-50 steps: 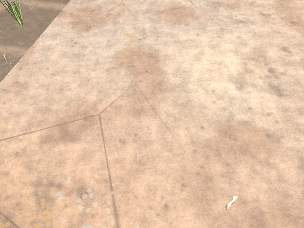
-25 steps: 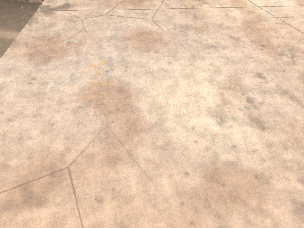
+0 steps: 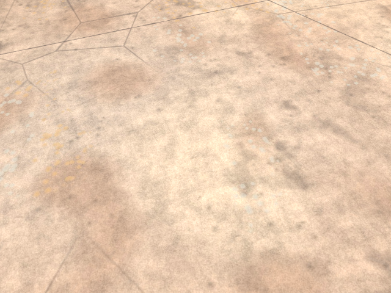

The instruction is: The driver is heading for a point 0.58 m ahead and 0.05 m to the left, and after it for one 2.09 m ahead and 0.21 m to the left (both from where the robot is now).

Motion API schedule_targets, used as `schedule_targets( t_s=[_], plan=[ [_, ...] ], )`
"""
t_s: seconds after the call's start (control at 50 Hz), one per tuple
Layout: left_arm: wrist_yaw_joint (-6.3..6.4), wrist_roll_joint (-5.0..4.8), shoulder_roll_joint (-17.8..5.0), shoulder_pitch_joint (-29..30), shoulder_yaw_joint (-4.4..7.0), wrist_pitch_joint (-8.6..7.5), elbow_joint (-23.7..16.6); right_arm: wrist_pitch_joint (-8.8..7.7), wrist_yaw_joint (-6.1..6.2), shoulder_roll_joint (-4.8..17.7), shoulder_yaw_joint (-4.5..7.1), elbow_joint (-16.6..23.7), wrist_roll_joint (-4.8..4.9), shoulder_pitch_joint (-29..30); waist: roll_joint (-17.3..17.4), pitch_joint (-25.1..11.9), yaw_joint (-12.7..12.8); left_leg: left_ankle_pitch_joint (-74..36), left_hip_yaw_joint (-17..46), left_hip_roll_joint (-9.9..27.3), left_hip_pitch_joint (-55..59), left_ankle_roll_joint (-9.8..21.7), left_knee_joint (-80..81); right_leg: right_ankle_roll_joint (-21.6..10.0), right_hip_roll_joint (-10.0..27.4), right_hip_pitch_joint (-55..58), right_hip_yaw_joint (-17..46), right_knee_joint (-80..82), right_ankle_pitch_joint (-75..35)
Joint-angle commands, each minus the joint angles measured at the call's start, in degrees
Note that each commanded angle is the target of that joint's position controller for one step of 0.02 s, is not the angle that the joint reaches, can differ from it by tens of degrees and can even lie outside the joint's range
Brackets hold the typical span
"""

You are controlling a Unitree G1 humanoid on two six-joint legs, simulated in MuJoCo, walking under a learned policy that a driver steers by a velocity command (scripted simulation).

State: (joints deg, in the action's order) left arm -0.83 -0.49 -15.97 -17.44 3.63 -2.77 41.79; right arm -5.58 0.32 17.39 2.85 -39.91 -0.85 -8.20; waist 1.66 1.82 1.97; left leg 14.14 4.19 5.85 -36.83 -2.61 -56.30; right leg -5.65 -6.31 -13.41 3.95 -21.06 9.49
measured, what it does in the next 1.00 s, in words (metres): walks ahead: left foot, then right foot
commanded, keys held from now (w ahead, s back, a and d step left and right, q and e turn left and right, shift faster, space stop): w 0.96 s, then w+q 0.04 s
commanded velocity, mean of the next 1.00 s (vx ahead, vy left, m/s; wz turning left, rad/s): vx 0.50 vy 0.00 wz -0.12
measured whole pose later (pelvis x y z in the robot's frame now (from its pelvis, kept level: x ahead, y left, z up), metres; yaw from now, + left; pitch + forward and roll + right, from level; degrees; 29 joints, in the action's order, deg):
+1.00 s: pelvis +0.54 -0.03 +0.00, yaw -5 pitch +1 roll -1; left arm -1.6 0.2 -15.1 -17.8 3.0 -4.8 44.9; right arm -3.6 -0.2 17.9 3.0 -45.1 0.6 -11.9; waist 2.7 0.9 1.6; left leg 14.3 2.2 6.1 -34.4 -0.1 -59.5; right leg -4.1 -3.6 -11.0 -2.5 -18.6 9.0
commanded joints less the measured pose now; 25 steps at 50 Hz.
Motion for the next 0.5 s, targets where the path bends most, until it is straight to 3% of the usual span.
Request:
schedule_targets(
  t_s=[0.02, 0.08, 0.14, 0.2, 0.22, 0.24, 0.26, 0.28, 0.3, 0.32, 0.34, 0.36, 0.38, 0.42, 0.5],
  plan=[
    [1.15, -0.38, -9.3, 2.3, 2.43, -0.99, -4.1, -0.11, 0.05, 2.7, 0.55, 3.2, -0.16, 1.0, -5.3, -2.8, -1.1, -11.5, -1.8, -1.3, 3.2, -1.5, 11.2, -9.0, 11.9, -2.0, 8.8, 8.2, -14.4],
    [1.31, -0.52, -9.0, -1.4, 2.17, -0.81, -2.3, -0.81, -0.91, 1.9, 0.01, 4.0, 0.61, 6.7, -6.3, -2.4, 2.2, -21.5, -2.6, -3.3, 7.5, -1.0, 21.1, -7.2, 12.0, -1.3, 8.4, 7.9, -8.6],
    [1.20, -0.69, -9.3, -4.0, 2.14, -0.60, -0.8, -1.40, -1.70, 3.5, 0.48, 5.2, 1.14, 9.8, -6.5, -1.1, 3.3, -19.2, -1.6, -3.5, 5.8, 0.9, 25.8, -6.8, 15.0, 4.8, 11.9, 4.9, -6.9],
    [1.32, -0.40, -9.8, -4.1, 2.37, -0.07, -0.1, -1.89, -2.05, 5.0, 1.15, 5.3, 1.10, 8.1, -7.9, -0.8, 1.7, -12.0, -2.0, -4.2, 7.3, 3.6, 28.2, -5.6, 17.6, 10.1, 14.9, 1.1, -11.8],
    [1.33, -0.42, -9.6, -3.1, 2.31, 0.13, -0.2, -2.05, -1.93, 5.6, 1.60, 4.5, 1.00, 4.7, -8.1, -1.9, -0.5, -11.2, -3.3, -5.1, 11.9, 4.9, 30.2, -4.6, 16.7, 10.4, 14.2, -2.1, -17.9],
    [1.27, -0.20, -8.3, -2.7, 1.79, 0.19, -0.5, -2.22, -1.62, 7.4, 2.56, 2.9, 0.60, -1.5, -7.0, -6.2, -3.5, -12.7, -3.3, -4.8, 21.5, 6.8, 30.6, -3.2, 13.6, 9.3, 11.9, -9.6, -24.3],
    [1.30, 0.63, -6.1, -2.3, 0.75, 0.14, -1.9, -2.29, -1.29, 10.4, 3.34, 1.9, -0.12, -10.7, -2.4, -14.5, -7.4, -14.5, 5.5, 3.6, 36.5, 10.8, 28.6, -1.0, 9.9, 1.9, 8.3, -24.6, -16.8],
    [1.26, -0.54, -2.2, -10.3, -0.38, -0.78, -2.1, -1.55, -1.61, 14.7, 4.76, -0.5, -0.12, -16.6, 14.6, -21.5, -5.4, -2.5, 30.1, 14.8, 56.1, 20.2, 32.6, 3.6, 0.9, -19.5, 2.5, -45.0, 10.4],
    [1.13, -0.84, -5.8, -8.6, -0.02, -1.33, -1.6, -1.29, -2.00, 9.6, 3.46, -0.9, 1.51, -17.5, 12.7, -19.4, -6.9, 10.1, 39.2, 16.1, 56.4, 19.7, 38.5, 3.8, 2.4, -28.2, 6.3, -51.4, 23.1],
    [0.93, -1.40, -8.9, -2.6, 0.88, -1.53, -2.7, -0.99, -1.80, 6.9, 2.59, -0.5, 1.67, -14.1, 6.6, -10.9, -7.5, 12.1, 31.7, 14.3, 49.7, 17.2, 39.4, 3.6, 5.3, -31.7, 6.0, -53.5, 18.7],
    [0.95, -0.99, -8.3, 1.5, 0.64, -1.65, -3.7, -0.54, -1.66, 6.2, 2.14, 0.3, 0.96, -10.6, 2.0, -6.7, -6.3, 7.4, 25.1, 11.9, 42.6, 15.8, 40.3, 3.6, 8.0, -30.7, 3.2, -51.7, 14.2],
    [0.86, -0.17, -7.6, 3.6, 0.73, -1.80, -4.4, -0.35, -1.73, 5.2, 1.71, 0.2, 0.59, -8.5, 0.9, -3.0, -5.2, 1.6, 20.9, 9.9, 36.7, 15.8, 41.9, 3.9, 9.6, -29.9, 2.2, -47.9, 11.2],
    [0.79, 0.09, -7.0, 3.1, 0.91, -1.69, -4.3, -0.53, -1.70, 4.3, 1.29, 0.2, 0.17, -7.3, 2.5, -2.5, -3.6, -3.2, 17.7, 8.2, 33.2, 15.3, 43.1, 4.0, 11.3, -26.9, 2.0, -45.2, 8.9],
    [0.66, -0.10, -5.1, 1.1, 0.62, -1.19, -3.6, -0.75, -1.76, 4.1, 1.20, -0.3, 0.58, -7.0, 4.4, -3.0, -2.3, -9.2, 13.1, 6.3, 30.2, 15.6, 45.0, 4.8, 11.9, -23.7, 0.7, -41.6, 7.8],
    [0.73, 0.42, -2.9, 6.8, -0.24, -1.10, -5.2, -0.51, -1.07, 6.8, 1.96, -2.0, 1.16, -8.4, 2.5, -1.5, -3.2, -16.2, 7.1, 5.9, 29.2, 16.2, 47.7, 6.6, 12.8, -25.2, -0.9, -29.6, -0.6]
  ],
)
Velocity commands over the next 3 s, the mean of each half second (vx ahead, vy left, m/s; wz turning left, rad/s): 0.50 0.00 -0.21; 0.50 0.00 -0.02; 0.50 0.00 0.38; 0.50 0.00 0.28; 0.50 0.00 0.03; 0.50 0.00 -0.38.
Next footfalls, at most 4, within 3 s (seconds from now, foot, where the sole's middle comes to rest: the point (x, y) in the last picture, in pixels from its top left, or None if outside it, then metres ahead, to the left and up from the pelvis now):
0.24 left None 0.32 0.15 -0.78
0.76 right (254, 257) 0.58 -0.12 -0.78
1.32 left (192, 182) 0.89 0.10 -0.78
1.82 right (227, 124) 1.20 -0.04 -0.78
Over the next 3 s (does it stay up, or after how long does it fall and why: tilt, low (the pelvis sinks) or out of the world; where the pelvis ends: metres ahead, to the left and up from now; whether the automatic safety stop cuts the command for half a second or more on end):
stays up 1.64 0.17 -0.01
